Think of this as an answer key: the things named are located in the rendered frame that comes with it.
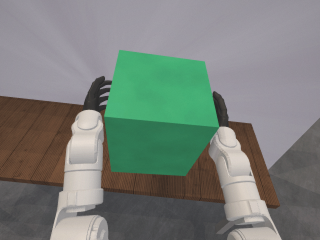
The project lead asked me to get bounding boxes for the table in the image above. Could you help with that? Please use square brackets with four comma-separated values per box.
[0, 96, 280, 234]

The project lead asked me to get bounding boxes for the left robot forearm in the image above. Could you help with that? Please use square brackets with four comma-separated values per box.
[50, 110, 104, 240]

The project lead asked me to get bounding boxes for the left robot hand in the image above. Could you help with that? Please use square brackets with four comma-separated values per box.
[82, 76, 112, 113]

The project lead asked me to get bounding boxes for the robot left upper arm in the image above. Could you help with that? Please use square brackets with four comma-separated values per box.
[51, 215, 109, 240]

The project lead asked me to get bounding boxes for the right robot forearm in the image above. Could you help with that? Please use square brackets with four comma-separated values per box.
[208, 126, 282, 240]

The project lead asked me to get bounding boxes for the carton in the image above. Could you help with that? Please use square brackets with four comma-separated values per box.
[104, 50, 219, 176]

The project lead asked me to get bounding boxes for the right robot hand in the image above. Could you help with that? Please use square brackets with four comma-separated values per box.
[212, 91, 229, 128]

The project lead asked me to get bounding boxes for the robot right upper arm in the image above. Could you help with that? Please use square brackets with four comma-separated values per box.
[227, 227, 281, 240]

